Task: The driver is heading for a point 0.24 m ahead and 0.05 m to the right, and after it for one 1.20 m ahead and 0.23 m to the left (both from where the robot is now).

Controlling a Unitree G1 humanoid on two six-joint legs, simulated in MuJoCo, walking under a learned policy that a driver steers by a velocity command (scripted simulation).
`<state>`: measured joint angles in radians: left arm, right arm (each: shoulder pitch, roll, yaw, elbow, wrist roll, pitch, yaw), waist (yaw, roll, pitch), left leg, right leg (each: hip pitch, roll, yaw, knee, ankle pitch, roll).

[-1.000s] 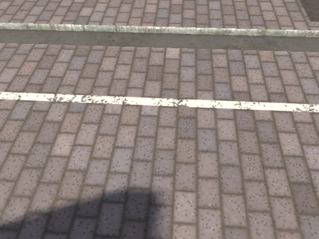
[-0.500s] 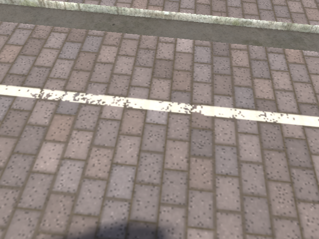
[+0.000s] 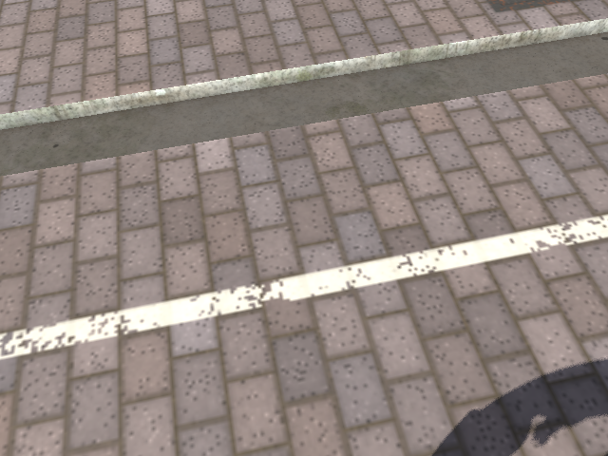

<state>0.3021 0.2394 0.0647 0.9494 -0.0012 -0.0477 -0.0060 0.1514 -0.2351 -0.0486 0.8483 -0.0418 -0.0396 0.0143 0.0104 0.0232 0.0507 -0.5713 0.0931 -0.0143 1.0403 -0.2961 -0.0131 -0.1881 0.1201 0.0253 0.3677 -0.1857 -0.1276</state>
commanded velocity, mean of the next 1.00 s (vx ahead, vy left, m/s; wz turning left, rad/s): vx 0.50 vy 0.00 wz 0.05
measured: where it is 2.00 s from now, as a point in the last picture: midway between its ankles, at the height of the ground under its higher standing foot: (259, 267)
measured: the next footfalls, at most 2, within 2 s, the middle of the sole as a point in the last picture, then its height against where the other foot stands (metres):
left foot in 0.30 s outside the picture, level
right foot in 0.78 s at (381, 416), level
